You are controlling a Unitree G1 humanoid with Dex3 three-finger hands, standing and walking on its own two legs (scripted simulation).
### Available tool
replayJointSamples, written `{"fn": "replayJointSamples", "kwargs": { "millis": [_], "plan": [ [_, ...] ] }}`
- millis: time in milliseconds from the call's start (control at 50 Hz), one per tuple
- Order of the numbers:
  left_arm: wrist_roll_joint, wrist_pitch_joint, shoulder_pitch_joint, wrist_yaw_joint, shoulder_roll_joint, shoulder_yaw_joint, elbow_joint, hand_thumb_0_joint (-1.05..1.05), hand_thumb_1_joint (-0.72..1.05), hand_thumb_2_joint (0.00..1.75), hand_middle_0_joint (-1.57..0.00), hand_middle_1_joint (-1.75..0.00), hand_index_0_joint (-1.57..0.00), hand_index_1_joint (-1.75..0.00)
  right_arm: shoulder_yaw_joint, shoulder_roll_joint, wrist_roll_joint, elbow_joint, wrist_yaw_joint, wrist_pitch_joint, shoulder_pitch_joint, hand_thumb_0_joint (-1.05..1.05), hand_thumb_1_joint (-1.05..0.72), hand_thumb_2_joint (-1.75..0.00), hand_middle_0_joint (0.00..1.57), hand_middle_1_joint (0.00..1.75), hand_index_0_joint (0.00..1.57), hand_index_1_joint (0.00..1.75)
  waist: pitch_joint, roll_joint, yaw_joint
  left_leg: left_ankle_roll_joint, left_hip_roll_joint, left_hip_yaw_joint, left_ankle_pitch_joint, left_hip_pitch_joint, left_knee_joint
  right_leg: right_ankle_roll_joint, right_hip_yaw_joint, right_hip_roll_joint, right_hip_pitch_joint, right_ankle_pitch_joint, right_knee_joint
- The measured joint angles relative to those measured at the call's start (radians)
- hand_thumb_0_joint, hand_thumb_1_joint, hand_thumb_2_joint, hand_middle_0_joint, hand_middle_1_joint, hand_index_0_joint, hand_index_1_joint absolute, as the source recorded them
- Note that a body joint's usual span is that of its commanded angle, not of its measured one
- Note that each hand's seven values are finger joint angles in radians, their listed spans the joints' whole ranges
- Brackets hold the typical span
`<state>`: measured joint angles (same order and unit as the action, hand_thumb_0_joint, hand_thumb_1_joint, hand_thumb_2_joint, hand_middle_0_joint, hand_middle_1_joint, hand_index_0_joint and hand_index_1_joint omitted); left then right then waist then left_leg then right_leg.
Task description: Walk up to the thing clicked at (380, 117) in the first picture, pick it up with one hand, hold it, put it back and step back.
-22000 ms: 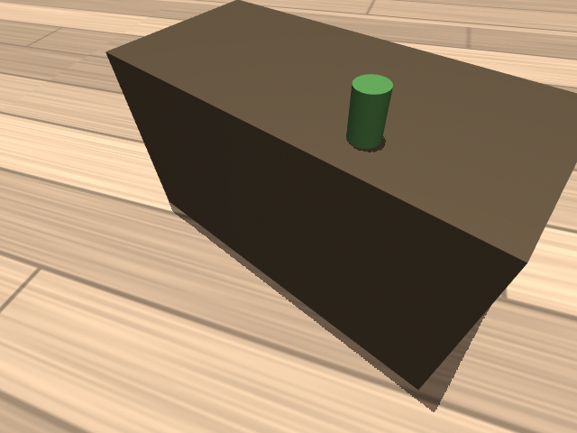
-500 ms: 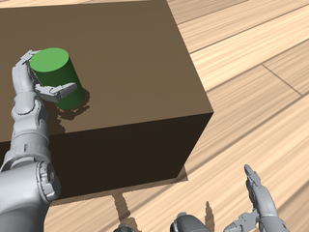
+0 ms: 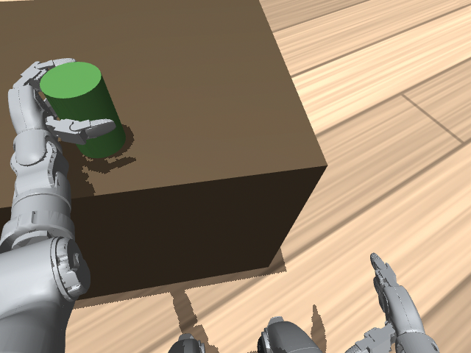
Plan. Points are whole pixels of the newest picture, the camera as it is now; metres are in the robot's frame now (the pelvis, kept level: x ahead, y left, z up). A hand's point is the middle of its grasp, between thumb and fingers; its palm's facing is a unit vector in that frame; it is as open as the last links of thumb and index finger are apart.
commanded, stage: open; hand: left
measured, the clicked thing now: (88, 113) +0.51 +0.21 +0.10
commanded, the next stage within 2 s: withdraw in 0.12 s
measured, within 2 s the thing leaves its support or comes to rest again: neither
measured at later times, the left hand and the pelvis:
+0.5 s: hand (45, 80) +0.52 +0.24 +0.16, palm faces +0.29 -0.96 +0.02, open 17.5 cm; pelvis +0.00 -0.01 +0.00, yaw +0 degrees
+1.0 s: hand out of the picture +0.44 +0.38 +0.17, palm faces +0.44 -0.86 -0.26, open 17.6 cm; pelvis +0.02 +0.01 +0.03, yaw +0 degrees
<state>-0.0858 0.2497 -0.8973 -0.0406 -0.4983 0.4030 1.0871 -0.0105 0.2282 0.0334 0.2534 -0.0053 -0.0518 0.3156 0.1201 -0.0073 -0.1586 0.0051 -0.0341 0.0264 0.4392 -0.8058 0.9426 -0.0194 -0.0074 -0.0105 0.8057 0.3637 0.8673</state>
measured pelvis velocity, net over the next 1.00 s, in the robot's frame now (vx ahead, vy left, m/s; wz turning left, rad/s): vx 0.02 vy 0.01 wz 0.01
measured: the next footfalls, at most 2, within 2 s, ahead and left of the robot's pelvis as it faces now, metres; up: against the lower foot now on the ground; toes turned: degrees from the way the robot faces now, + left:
none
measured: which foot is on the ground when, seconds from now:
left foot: down 0.00-1.00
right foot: down 0.00-1.00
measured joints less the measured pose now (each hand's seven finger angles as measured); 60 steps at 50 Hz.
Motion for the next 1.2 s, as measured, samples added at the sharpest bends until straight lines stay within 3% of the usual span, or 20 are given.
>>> {"fn": "replayJointSamples", "kwargs": {
  "millis": [280,420,540,600,680,720,800,920,1000,1060,1200],
  "plan": [
    [0.001,0.0,-0.019,-0.023,-0.03,0.024,0.032,0.0,-0.61,0.17,-0.32,-0.28,-0.33,-0.29,-0.002,0.003,-0.008,-0.047,0.003,0.019,0.013,-0.01,0.52,-0.05,0.06,0.05,0.06,0.05,0.008,-0.007,-0.003,0.005,-0.001,-0.004,0.002,-0.014,0.004,0.005,0.004,-0.001,0.024,0.008,0.02],
    [0.009,-0.03,-0.015,-0.016,-0.049,0.055,-0.009,0.0,-0.61,0.08,-0.15,-0.14,-0.16,-0.14,-0.015,0.015,-0.016,-0.048,-0.005,0.037,0.004,-0.02,0.53,-0.05,0.06,0.05,0.06,0.05,0.0,0.0,-0.008,0.007,-0.004,-0.004,0.005,0.0,0.003,0.007,0.004,-0.004,0.011,0.011,0.02],
    [0.027,-0.089,-0.045,-0.025,-0.116,0.091,-0.057,-0.01,-0.61,0.06,-0.08,-0.09,-0.09,-0.09,-0.035,0.036,-0.033,-0.044,-0.022,0.042,0.005,-0.02,0.53,-0.05,0.06,0.05,0.06,0.05,0.008,0.006,-0.014,0.007,-0.005,-0.005,-0.002,0.059,-0.037,0.007,0.004,-0.004,-0.049,0.005,-0.021],
    [0.028,-0.117,-0.093,-0.046,-0.173,0.069,-0.026,-0.01,-0.61,0.05,-0.06,-0.07,-0.07,-0.07,-0.041,0.041,-0.044,-0.006,-0.03,0.031,0.006,-0.02,0.52,-0.05,0.06,0.05,0.06,0.05,0.024,0.008,-0.009,0.007,-0.005,-0.005,-0.005,0.1,-0.065,0.007,0.004,-0.005,-0.091,0.0,-0.052],
    [0.026,-0.177,-0.128,-0.115,-0.238,0.017,0.067,-0.01,-0.61,0.03,-0.05,-0.06,-0.06,-0.05,-0.027,0.044,-0.058,0.056,-0.027,0.03,0.002,-0.01,0.53,-0.05,0.05,0.05,0.06,0.05,0.042,-0.009,0.009,0.002,-0.006,-0.009,-0.011,0.137,-0.097,0.003,0.006,-0.005,-0.133,-0.011,-0.093],
    [0.013,-0.207,-0.114,-0.156,-0.255,0.023,0.086,-0.01,-0.61,0.02,-0.05,-0.05,-0.06,-0.05,-0.013,0.044,-0.064,0.059,-0.022,0.03,0.001,-0.01,0.53,-0.05,0.05,0.05,0.06,0.05,0.041,-0.021,0.02,-0.002,-0.004,-0.013,-0.014,0.15,-0.109,0.0,0.01,-0.003,-0.146,-0.016,-0.107],
    [0.066,-0.242,-0.052,-0.149,-0.269,0.012,0.09,-0.01,-0.59,0.02,-0.05,-0.05,-0.06,-0.05,-0.006,0.04,-0.071,0.056,-0.005,0.032,0.005,-0.01,0.55,-0.05,0.05,0.05,0.06,0.05,0.018,-0.038,0.048,-0.008,0.006,-0.02,-0.026,0.173,-0.134,-0.008,0.017,0.007,-0.166,-0.026,-0.128],
    [0.102,-0.272,0.059,-0.115,-0.274,0.051,0.018,-0.01,-0.58,0.02,-0.06,-0.05,-0.07,-0.05,0.021,0.024,-0.084,0.08,0.015,0.049,0.022,-0.01,0.55,-0.05,0.06,0.06,0.06,0.05,-0.013,-0.022,0.084,-0.01,0.015,-0.021,-0.042,0.202,-0.166,-0.01,0.018,0.016,-0.194,-0.036,-0.152],
    [0.104,-0.28,0.136,-0.079,-0.261,0.045,-0.05,-0.01,-0.59,0.02,-0.07,-0.04,-0.07,-0.05,0.014,0.022,-0.088,0.133,0.013,0.038,0.029,-0.02,0.53,-0.06,0.06,0.06,0.06,0.05,-0.003,-0.008,0.107,-0.008,0.015,-0.014,-0.047,0.227,-0.185,-0.009,0.01,0.016,-0.225,-0.041,-0.177],
    [0.097,-0.275,0.217,-0.051,-0.224,0.015,-0.141,-0.01,-0.59,0.02,-0.07,-0.04,-0.06,-0.05,-0.005,0.034,-0.089,0.174,0.009,0.025,0.024,-0.02,0.52,-0.06,0.06,0.06,0.06,0.05,0.009,-0.011,0.128,-0.008,0.015,-0.009,-0.045,0.258,-0.196,-0.007,0.005,0.016,-0.261,-0.042,-0.195],
    [0.058,-0.255,0.556,-0.002,-0.071,-0.046,-0.553,-0.01,-0.59,0.02,-0.07,-0.03,-0.06,-0.04,-0.052,0.049,-0.088,0.199,0.008,0.001,0.004,-0.01,0.51,-0.06,0.06,0.06,0.06,0.05,0.018,-0.042,0.158,-0.012,0.019,-0.012,-0.044,0.346,-0.224,-0.01,0.006,0.02,-0.348,-0.04,-0.222]
  ]
}}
